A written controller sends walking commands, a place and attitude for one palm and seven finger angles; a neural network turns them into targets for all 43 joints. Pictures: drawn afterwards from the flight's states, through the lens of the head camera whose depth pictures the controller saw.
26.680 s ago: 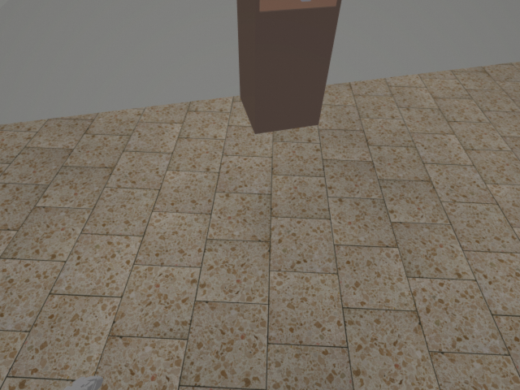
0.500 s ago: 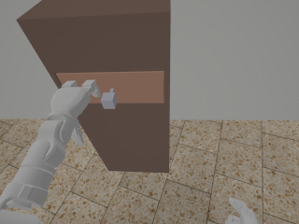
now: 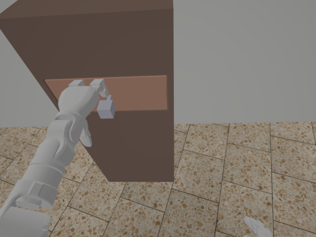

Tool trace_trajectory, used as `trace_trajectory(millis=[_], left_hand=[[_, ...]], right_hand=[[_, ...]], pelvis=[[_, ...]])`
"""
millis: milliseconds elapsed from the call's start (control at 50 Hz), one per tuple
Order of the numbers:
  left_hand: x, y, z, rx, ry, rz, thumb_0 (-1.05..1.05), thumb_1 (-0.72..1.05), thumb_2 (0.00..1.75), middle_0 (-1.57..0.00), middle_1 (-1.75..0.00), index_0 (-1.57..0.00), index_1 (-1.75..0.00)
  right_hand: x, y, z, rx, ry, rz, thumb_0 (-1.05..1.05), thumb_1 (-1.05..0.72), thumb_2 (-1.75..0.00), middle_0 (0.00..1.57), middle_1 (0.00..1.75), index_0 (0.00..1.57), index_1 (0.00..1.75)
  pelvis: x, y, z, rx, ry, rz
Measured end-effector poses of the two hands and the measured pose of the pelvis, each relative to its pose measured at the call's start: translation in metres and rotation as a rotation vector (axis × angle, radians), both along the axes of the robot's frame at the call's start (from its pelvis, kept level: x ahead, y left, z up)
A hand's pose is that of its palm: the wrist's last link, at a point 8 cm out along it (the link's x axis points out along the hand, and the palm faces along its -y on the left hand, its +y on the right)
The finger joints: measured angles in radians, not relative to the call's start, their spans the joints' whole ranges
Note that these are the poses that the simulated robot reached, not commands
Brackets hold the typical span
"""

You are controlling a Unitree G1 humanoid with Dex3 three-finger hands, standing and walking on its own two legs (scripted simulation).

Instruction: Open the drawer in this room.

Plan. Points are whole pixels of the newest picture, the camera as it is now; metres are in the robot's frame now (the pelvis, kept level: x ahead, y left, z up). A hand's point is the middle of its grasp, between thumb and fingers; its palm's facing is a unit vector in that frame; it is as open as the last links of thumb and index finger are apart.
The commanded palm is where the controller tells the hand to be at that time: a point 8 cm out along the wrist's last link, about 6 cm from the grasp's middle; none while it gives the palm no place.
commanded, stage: move the hooked fingers above the handle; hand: left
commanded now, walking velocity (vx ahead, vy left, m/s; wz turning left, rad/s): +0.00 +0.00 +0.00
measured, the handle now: (107, 104) +0.50 +0.22 +0.02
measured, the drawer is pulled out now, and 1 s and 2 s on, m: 0.00 0.00 0.00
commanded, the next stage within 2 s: lower the fingers behind the handle in 1.26 s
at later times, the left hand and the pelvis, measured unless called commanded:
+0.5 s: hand (98, 101) +0.45 +0.21 +0.09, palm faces -0.02 +0.00 -1.00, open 13.8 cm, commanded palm +0.44 +0.22 +0.15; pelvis +0.00 +0.00 +0.00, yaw -1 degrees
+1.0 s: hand (98, 98) +0.46 +0.22 +0.09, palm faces -0.04 +0.00 -1.00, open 13.8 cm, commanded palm +0.45 +0.22 +0.15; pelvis +0.00 +0.00 -0.01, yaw -1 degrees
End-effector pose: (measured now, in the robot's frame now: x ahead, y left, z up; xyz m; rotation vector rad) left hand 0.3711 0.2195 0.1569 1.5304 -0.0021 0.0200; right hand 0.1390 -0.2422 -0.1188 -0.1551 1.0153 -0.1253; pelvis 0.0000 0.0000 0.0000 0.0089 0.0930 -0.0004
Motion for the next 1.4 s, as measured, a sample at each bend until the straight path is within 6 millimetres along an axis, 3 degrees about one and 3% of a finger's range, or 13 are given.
trace_trajectory(millis=[220,640,780,1400], left_hand=[[0.025,0.002,-0.006,0.023,0.045,0.038,0.00,-0.49,0.30,-0.32,-1.20,-0.32,-1.20],[0.070,-0.013,-0.012,0.033,0.047,0.022,0.00,-0.49,0.30,-0.32,-1.20,-0.32,-1.20],[0.073,-0.012,-0.012,0.032,0.037,0.024,0.00,-0.48,0.30,-0.34,-1.22,-0.33,-1.21],[0.071,0.003,-0.011,0.033,0.031,0.040,0.00,-0.49,0.30,-0.33,-1.21,-0.33,-1.21]], right_hand=[[-0.014,-0.003,-0.005,-0.004,0.044,-0.025,0.01,-0.91,-0.90,0.20,0.30,0.20,0.30],[-0.090,-0.027,-0.015,-0.045,0.203,-0.151,0.01,-0.91,-0.90,0.20,0.30,0.20,0.30],[-0.107,-0.030,-0.015,-0.048,0.232,-0.179,0.01,-0.91,-0.90,0.20,0.30,0.20,0.30],[-0.078,-0.018,-0.012,-0.044,0.165,-0.145,0.01,-0.91,-0.90,0.20,0.30,0.20,0.30]], pelvis=[[0.002,-0.001,-0.002,-0.001,0.024,0.000],[0.000,-0.004,-0.006,-0.001,0.080,-0.016],[0.000,-0.004,-0.006,-0.002,0.088,-0.025],[0.001,0.003,-0.007,-0.009,0.090,-0.019]])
